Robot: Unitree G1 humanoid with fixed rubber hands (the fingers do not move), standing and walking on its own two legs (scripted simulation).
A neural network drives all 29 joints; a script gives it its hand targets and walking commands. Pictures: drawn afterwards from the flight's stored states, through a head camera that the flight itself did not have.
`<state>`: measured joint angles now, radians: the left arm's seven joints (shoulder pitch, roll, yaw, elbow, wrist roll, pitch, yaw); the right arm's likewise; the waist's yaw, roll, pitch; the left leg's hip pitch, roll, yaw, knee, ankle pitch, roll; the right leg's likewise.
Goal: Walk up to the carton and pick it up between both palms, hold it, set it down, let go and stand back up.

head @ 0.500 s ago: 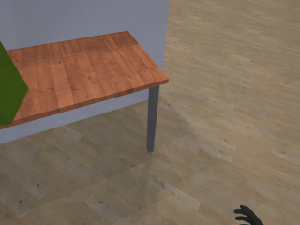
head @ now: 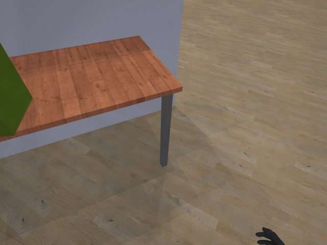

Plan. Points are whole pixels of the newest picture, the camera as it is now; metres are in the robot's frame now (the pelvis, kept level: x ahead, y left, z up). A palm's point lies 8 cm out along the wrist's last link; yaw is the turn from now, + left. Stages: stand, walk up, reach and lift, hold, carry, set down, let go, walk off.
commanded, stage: stand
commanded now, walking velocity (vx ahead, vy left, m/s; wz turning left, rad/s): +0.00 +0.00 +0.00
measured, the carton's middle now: out of the picture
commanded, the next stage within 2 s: walk up in 0.88 s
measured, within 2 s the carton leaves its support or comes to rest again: neither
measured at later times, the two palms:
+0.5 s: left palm out of the picture +0.09 +0.30 -0.11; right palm out of the picture +0.12 -0.29 -0.08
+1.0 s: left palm out of the picture +0.09 +0.31 -0.11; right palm out of the picture +0.12 -0.29 -0.08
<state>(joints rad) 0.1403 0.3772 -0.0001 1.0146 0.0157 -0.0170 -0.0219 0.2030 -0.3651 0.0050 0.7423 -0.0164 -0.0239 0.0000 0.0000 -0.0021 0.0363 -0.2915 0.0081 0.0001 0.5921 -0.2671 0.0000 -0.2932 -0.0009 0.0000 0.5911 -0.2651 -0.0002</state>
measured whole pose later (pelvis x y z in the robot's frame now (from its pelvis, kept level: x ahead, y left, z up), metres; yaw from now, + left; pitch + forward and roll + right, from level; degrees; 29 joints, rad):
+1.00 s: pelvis +0.01 +0.00 +0.01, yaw +0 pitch -2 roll +0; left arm 0.13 0.38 0.00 1.05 0.02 -0.02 -0.02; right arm 0.20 -0.37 0.01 0.77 -0.02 -0.02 0.00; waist 0.00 0.00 0.03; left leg -0.25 0.01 0.00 0.53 -0.25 0.00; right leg -0.25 0.00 0.00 0.52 -0.24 0.00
